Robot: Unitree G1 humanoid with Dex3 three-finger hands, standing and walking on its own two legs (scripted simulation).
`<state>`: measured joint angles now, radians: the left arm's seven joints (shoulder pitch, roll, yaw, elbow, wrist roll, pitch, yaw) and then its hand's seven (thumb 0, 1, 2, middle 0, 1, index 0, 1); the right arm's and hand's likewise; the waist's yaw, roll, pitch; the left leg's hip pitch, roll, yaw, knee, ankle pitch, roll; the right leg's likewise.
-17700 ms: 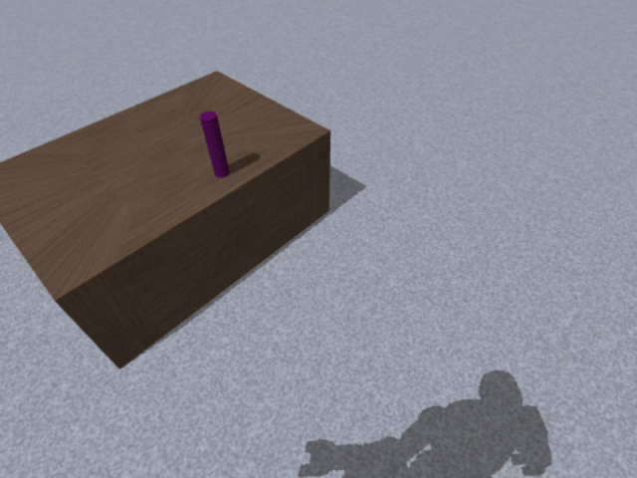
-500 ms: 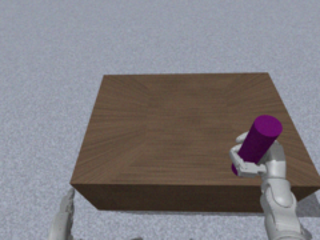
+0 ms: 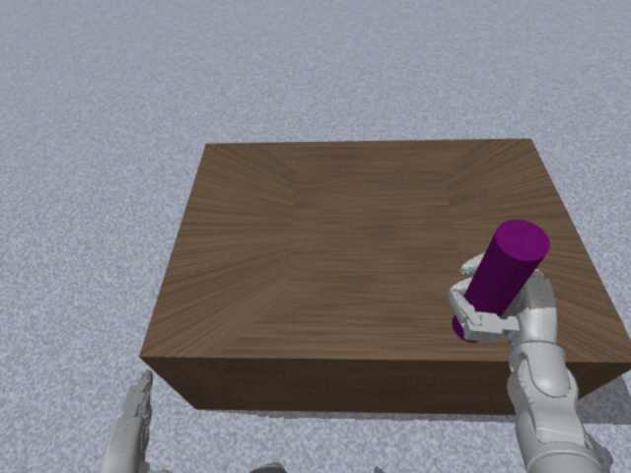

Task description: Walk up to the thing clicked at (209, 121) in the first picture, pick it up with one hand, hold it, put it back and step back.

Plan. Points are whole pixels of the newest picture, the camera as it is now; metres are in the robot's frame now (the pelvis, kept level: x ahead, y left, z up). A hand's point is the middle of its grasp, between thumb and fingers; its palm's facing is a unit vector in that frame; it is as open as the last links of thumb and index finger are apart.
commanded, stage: crouch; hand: right
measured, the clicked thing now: (491, 290) +0.33 -0.17 +0.06
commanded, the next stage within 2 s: lower in 1.04 s
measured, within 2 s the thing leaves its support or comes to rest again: rests again in 1.94 s
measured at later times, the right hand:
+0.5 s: hand (448, 285) +0.42 -0.17 -0.07, palm faces +0.10 +1.00 +0.00, open 6.6 cm
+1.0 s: hand (438, 286) +0.45 -0.17 -0.13, palm faces +0.11 +0.99 +0.00, open 6.6 cm
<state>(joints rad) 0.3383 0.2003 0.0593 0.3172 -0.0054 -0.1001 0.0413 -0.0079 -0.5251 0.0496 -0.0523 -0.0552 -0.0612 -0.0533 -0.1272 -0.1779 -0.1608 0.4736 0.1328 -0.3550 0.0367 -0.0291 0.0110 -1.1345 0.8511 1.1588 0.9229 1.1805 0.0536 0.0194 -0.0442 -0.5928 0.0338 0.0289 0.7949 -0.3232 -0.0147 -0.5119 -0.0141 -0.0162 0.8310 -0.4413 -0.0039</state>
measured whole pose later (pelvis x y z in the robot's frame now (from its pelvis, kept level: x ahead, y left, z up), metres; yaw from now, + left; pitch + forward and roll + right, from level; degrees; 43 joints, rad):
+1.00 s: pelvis -0.03 +0.00 -0.10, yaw +1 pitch +26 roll +3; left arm 0.45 0.28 0.09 -0.18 0.09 -0.12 -0.04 -0.01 -0.51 0.04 -0.06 -0.06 -0.08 -0.05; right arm -0.64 -0.39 -0.47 1.06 0.00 -0.57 0.05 -0.03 0.02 -1.15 0.87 1.14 0.94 1.16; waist 0.27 0.03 -0.14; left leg -1.29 0.02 0.05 1.29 -0.46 -0.01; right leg -1.23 -0.04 0.02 1.39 -0.62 0.00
